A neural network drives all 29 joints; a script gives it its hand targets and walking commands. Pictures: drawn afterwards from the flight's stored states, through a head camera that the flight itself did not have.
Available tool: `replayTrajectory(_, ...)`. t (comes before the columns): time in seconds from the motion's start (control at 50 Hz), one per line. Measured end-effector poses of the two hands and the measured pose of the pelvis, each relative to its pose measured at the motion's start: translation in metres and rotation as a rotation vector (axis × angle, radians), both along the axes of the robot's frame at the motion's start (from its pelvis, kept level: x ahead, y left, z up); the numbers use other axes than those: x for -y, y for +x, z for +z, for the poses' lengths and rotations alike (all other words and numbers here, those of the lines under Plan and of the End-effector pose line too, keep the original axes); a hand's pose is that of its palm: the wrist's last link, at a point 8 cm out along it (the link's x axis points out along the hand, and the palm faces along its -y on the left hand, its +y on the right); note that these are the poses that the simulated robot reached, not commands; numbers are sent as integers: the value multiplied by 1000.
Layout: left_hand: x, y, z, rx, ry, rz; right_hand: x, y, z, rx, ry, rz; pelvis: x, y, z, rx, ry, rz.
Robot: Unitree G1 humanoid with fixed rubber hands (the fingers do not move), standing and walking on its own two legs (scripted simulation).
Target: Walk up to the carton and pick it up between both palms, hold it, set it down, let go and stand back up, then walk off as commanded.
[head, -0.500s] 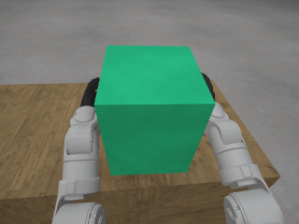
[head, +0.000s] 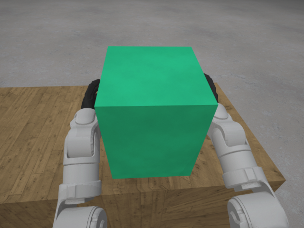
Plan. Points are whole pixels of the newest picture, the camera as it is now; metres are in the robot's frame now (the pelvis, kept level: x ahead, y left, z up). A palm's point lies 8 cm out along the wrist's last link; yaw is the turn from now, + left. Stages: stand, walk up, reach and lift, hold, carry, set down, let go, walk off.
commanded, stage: hold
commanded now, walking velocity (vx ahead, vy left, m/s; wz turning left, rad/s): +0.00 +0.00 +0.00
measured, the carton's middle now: (151, 114) +0.35 +0.00 +0.18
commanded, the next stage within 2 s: none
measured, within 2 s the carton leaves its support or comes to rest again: neither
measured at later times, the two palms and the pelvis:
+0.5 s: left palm (90, 110) +0.36 +0.15 +0.19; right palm (208, 103) +0.36 -0.15 +0.20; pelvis -0.01 +0.00 +0.00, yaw +0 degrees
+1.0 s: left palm (91, 109) +0.36 +0.14 +0.19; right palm (208, 103) +0.36 -0.15 +0.20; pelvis +0.00 +0.00 +0.00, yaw +0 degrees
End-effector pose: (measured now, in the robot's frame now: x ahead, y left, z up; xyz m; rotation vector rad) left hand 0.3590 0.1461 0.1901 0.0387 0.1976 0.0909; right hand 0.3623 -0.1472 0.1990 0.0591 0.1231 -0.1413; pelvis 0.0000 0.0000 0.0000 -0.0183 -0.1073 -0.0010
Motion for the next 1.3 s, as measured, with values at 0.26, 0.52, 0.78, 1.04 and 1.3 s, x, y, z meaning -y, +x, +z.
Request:
replayTrajectory(0.26,-1,0,2,-4,-2,0,-1,0,1,-3,2,-2,-1,-5,0,-5,1,-4)
replayTrajectory(0.52,-1,3,0,-11,1,-2,-1,2,0,-11,-2,-4,0,-5,0,-8,1,-2)
replayTrajectory(0.78,1,4,-2,-7,-1,-6,1,2,-1,-7,-9,-8,0,-3,0,-6,-1,-4)
replayTrajectory(1.04,1,5,0,-6,0,-4,1,3,0,-6,0,-6,-1,0,0,-8,-1,-6)
replayTrajectory(1.3,0,3,0,-8,-7,-2,0,2,1,-7,-3,-4,-1,0,0,-5,-1,-5)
